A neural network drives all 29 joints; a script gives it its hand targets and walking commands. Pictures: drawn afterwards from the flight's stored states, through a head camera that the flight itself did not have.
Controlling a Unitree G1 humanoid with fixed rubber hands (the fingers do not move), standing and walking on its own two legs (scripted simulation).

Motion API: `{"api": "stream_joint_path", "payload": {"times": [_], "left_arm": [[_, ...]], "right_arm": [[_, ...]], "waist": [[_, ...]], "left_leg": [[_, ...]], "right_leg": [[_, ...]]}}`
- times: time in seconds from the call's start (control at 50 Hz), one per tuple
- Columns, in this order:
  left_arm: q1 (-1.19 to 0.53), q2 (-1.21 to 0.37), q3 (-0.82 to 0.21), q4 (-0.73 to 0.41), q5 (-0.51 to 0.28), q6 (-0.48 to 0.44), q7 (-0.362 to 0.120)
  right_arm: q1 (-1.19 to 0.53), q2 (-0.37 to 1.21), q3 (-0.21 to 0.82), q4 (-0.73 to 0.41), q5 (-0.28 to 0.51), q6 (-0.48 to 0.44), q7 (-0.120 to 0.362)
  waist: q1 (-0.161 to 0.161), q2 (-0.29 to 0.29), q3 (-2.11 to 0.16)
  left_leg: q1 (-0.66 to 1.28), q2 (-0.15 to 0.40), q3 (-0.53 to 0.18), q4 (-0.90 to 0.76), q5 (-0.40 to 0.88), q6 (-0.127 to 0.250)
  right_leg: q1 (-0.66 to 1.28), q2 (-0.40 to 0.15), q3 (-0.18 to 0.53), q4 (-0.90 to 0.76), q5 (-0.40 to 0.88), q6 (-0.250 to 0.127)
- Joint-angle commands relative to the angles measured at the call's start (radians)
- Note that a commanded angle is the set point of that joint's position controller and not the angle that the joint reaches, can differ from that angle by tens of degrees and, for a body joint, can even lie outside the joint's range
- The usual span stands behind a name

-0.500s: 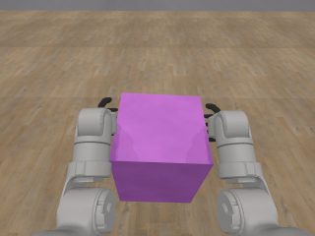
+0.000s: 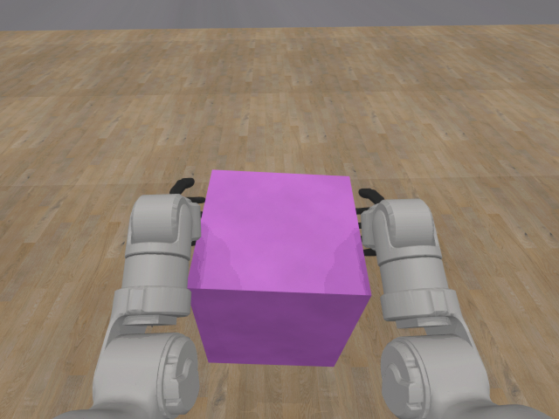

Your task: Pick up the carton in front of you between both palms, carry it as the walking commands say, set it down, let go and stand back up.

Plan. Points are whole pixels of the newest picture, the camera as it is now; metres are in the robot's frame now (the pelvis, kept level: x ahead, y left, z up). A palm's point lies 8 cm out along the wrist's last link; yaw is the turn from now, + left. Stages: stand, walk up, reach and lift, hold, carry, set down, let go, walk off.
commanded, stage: carry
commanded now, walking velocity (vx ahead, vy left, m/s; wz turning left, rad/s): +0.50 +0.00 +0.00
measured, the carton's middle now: (276, 273) +0.35 +0.01 +0.04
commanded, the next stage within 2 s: none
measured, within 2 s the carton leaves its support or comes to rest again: neither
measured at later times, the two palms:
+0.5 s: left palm (213, 149) +0.61 +0.13 +0.11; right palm (353, 155) +0.59 -0.15 +0.10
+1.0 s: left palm (244, 92) +0.91 +0.08 +0.10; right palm (348, 96) +0.90 -0.20 +0.08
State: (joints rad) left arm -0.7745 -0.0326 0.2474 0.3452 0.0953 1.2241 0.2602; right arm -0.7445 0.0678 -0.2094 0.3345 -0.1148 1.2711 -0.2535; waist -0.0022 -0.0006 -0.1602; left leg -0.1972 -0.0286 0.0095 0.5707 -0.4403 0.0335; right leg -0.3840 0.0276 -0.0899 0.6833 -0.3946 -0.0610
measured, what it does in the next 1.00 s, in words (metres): walks ahead: left foot, then right foot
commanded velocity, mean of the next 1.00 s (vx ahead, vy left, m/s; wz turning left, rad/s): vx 0.50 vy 0.00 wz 0.00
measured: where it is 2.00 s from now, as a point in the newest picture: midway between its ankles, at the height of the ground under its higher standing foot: (286, 229)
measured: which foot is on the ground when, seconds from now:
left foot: down 0.00-0.06, up 0.08-0.42, down 0.44-0.98, up 1.00-1.00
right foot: down 0.00-0.46, up 0.48-0.92, down 0.94-1.00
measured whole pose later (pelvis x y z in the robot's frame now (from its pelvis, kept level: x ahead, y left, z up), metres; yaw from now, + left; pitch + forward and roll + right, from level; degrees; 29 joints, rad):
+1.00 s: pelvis +0.61 -0.06 -0.01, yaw +0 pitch +2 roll -2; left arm -0.37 -0.19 0.15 -0.11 0.14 1.19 0.25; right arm -0.34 0.16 -0.15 -0.15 -0.15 1.26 -0.24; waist 0.03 0.05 -0.10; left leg -0.04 0.10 0.09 0.82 -0.48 -0.02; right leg -0.50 -0.03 -0.24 0.58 -0.12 -0.08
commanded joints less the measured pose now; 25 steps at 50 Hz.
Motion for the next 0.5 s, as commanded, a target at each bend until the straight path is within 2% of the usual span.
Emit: {"api": "stream_joint_path", "payload": {"times": [0.0,0.02,0.04,0.06,0.08,0.1,0.12,0.14,0.16,0.18,0.2,0.22,0.24,0.26,0.28,0.3,0.32,0.34,0.36,0.38,0.4,0.42,0.44,0.46,0.48], "left_arm": [[-0.676,-1.186,-0.446,-0.001,-0.470,0.002,-0.408],[-0.663,-1.175,-0.424,0.006,-0.469,-0.002,-0.415],[-0.645,-1.159,-0.421,0.049,-0.462,0.002,-0.402],[-0.629,-1.160,-0.419,-0.021,-0.439,-0.022,-0.396],[-0.705,-1.180,-0.454,-0.085,-0.478,-0.006,-0.389],[-0.746,-1.149,-0.470,-0.162,-0.475,0.000,-0.384],[-0.813,-1.138,-0.503,-0.242,-0.508,0.007,-0.379],[-0.786,-1.162,-0.532,-0.252,-0.516,0.022,-0.381],[-0.813,-1.177,-0.522,-0.249,-0.531,0.032,-0.378],[-0.770,-1.155,-0.508,-0.251,-0.534,0.038,-0.385],[-0.734,-1.181,-0.517,-0.177,-0.516,0.052,-0.386],[-0.677,-1.181,-0.495,-0.167,-0.493,0.065,-0.391],[-0.738,-1.168,-0.518,-0.268,-0.515,0.059,-0.395],[-0.708,-1.189,-0.525,-0.244,-0.516,0.071,-0.399],[-0.631,-1.169,-0.503,-0.231,-0.459,0.076,-0.399],[-0.583,-1.165,-0.510,-0.168,-0.459,0.082,-0.406],[-0.537,-1.199,-0.539,-0.205,-0.471,0.078,-0.420],[-0.503,-1.200,-0.509,-0.171,-0.428,0.083,-0.423],[-0.463,-1.193,-0.532,-0.255,-0.417,0.075,-0.424],[-0.445,-1.212,-0.524,-0.288,-0.418,0.071,-0.429],[-0.419,-1.217,-0.544,-0.266,-0.401,0.074,-0.435],[-0.324,-1.192,-0.592,-0.285,-0.411,0.061,-0.442],[-0.319,-1.213,-0.623,-0.339,-0.402,0.051,-0.450],[-0.297,-1.235,-0.653,-0.304,-0.406,0.062,-0.450],[-0.277,-1.212,-0.660,-0.336,-0.389,0.041,-0.445]], "right_arm": [[-0.857,1.060,0.419,-0.196,0.461,-0.072,0.365],[-0.899,1.078,0.445,-0.200,0.485,-0.070,0.362],[-0.839,1.053,0.424,-0.158,0.467,-0.064,0.364],[-0.883,1.075,0.438,-0.201,0.489,-0.058,0.372],[-0.932,1.097,0.476,-0.275,0.506,-0.075,0.364],[-0.964,1.081,0.484,-0.283,0.518,-0.061,0.352],[-0.917,1.099,0.490,-0.260,0.526,-0.051,0.348],[-0.951,1.107,0.502,-0.332,0.536,-0.059,0.339],[-0.889,1.062,0.493,-0.307,0.494,-0.044,0.332],[-0.865,1.099,0.498,-0.271,0.499,-0.038,0.320],[-0.864,1.072,0.465,-0.286,0.471,-0.035,0.317],[-0.828,1.056,0.475,-0.307,0.450,-0.031,0.310],[-0.798,1.045,0.469,-0.316,0.437,-0.034,0.310],[-0.800,1.050,0.464,-0.335,0.438,-0.024,0.307],[-0.739,1.089,0.492,-0.274,0.403,-0.012,0.303],[-0.716,1.069,0.494,-0.300,0.395,-0.013,0.312],[-0.698,1.075,0.493,-0.350,0.392,-0.012,0.316],[-0.668,1.077,0.494,-0.351,0.369,-0.012,0.320],[-0.577,1.097,0.521,-0.323,0.363,-0.005,0.332],[-0.600,1.139,0.558,-0.413,0.391,-0.019,0.336],[-0.619,1.159,0.579,-0.439,0.396,-0.022,0.344],[-0.542,1.183,0.601,-0.434,0.406,-0.021,0.362],[-0.520,1.179,0.640,-0.490,0.393,-0.024,0.376],[-0.336,1.113,0.588,-0.361,0.342,-0.029,0.387],[-0.298,1.147,0.624,-0.359,0.374,-0.034,0.405]], "waist": [[0.005,0.116,-0.202],[0.054,0.069,-0.254],[0.089,-0.092,-0.298],[0.084,-0.283,-0.298],[0.092,-0.188,-0.314],[0.080,-0.097,-0.300],[0.078,-0.059,-0.291],[0.063,-0.033,-0.306],[0.073,-0.122,-0.254],[0.053,-0.145,-0.249],[0.061,-0.135,-0.222],[0.070,-0.123,-0.220],[0.072,-0.065,-0.229],[0.075,-0.062,-0.222],[0.054,-0.101,-0.213],[0.059,-0.134,-0.179],[0.023,-0.100,-0.231],[0.019,-0.148,-0.245],[0.021,-0.151,-0.274],[0.014,-0.184,-0.280],[-0.009,-0.185,-0.324],[-0.024,-0.090,-0.347],[-0.016,0.055,-0.352],[-0.013,0.296,-0.421],[-0.006,0.215,-0.375]], "left_leg": [[0.155,0.228,-0.173,-0.086,0.535,0.109],[-0.014,0.195,-0.075,0.071,0.694,0.055],[-0.256,0.100,0.009,0.334,0.626,0.017],[-0.488,0.016,0.072,0.464,0.185,-0.029],[-0.649,0.009,0.030,0.576,-0.055,-0.019],[-0.677,0.030,0.012,0.660,-0.070,-0.015],[-0.682,0.056,0.005,0.684,-0.052,-0.004],[-0.661,0.084,-0.007,0.669,0.008,-0.002],[-0.660,0.102,0.015,0.650,0.074,0.003],[-0.677,0.078,0.043,0.626,0.100,-0.010],[-0.676,0.078,0.057,0.570,0.137,-0.011],[-0.679,0.077,0.080,0.525,0.143,-0.021],[-0.690,0.050,0.114,0.479,0.173,-0.029],[-0.642,0.050,0.132,0.374,0.240,-0.027],[-0.613,0.030,0.147,0.298,0.252,-0.012],[-0.548,0.046,0.137,0.157,0.350,-0.008],[-0.411,0.031,0.135,0.042,0.448,-0.003],[-0.292,-0.014,0.175,-0.055,0.504,-0.005],[-0.143,-0.050,0.207,-0.087,0.502,-0.001],[-0.032,-0.078,0.279,-0.068,0.482,-0.001],[0.134,-0.072,0.295,-0.161,0.531,-0.012],[0.338,0.058,0.129,-0.183,0.484,0.010],[0.529,0.252,-0.065,-0.056,0.735,-0.008],[0.619,0.431,-0.478,-0.161,0.557,0.203],[0.549,0.404,-0.508,-0.266,0.383,0.223]], "right_leg": [[0.024,0.000,-0.022,-0.133,0.075,-0.009],[0.296,-0.025,0.037,-0.220,0.128,-0.039],[0.564,-0.133,0.223,-0.277,0.186,-0.085],[0.690,-0.333,0.537,-0.278,0.514,-0.187],[0.799,-0.383,0.598,-0.275,0.606,-0.190],[0.796,-0.367,0.526,-0.248,0.657,-0.200],[0.754,-0.352,0.482,-0.238,0.627,-0.167],[0.694,-0.340,0.436,-0.283,0.525,-0.149],[0.668,-0.310,0.372,-0.289,0.566,-0.121],[0.668,-0.263,0.281,-0.310,0.633,-0.121],[0.674,-0.246,0.262,-0.306,0.704,-0.106],[0.667,-0.250,0.245,-0.317,0.807,-0.099],[0.718,-0.249,0.254,-0.298,0.957,-0.066],[0.679,-0.226,0.182,-0.317,0.996,-0.059],[0.679,-0.206,0.163,-0.338,1.023,-0.051],[0.635,-0.211,0.128,-0.327,1.028,-0.060],[0.623,-0.188,0.072,-0.319,1.071,-0.033],[0.610,-0.169,0.018,-0.307,1.138,-0.016],[0.598,-0.194,0.021,-0.273,1.255,-0.021],[0.542,-0.210,-0.010,-0.159,1.379,0.004],[0.492,-0.167,-0.065,0.007,1.304,0.021],[0.279,-0.156,-0.014,0.189,0.976,0.043],[0.120,-0.076,0.035,0.257,0.209,0.047],[-0.137,0.046,0.049,0.544,-0.121,0.059],[-0.205,-0.023,0.095,0.628,-0.075,0.038]]}}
